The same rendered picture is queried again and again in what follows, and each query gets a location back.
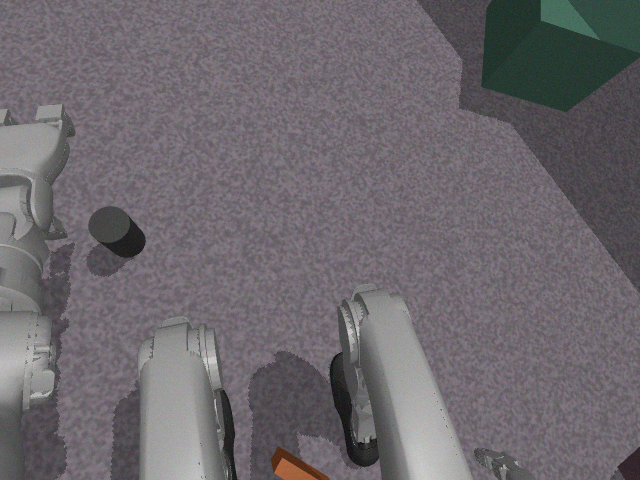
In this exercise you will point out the left robot hand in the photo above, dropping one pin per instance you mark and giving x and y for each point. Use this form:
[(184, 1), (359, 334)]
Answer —
[(40, 148)]

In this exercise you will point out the left robot foot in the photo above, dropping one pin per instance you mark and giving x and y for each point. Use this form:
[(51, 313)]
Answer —
[(229, 436)]

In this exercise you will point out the left robot arm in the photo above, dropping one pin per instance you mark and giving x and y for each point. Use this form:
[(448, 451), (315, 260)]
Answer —
[(27, 354)]

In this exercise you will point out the right robot foot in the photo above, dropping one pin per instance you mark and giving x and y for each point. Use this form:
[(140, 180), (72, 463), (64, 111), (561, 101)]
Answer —
[(360, 453)]

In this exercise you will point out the right robot hand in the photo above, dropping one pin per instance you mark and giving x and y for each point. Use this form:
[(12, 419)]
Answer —
[(502, 465)]

